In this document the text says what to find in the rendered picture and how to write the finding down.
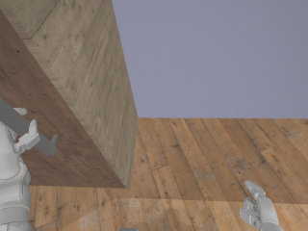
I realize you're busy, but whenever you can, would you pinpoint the robot right hand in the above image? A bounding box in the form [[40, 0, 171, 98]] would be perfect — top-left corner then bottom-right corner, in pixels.
[[240, 180, 279, 230]]

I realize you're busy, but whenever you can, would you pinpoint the wardrobe door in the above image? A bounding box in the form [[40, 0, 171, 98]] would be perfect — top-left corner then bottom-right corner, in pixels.
[[0, 10, 125, 189]]

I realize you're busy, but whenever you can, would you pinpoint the robot left hand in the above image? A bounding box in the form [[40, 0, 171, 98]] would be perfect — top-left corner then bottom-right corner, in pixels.
[[0, 108, 40, 157]]

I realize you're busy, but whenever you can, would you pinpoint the robot left forearm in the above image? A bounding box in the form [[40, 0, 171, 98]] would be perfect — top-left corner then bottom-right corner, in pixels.
[[0, 153, 32, 231]]

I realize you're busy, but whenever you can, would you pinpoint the handle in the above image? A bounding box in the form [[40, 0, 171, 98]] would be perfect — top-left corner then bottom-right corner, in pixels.
[[0, 96, 59, 156]]

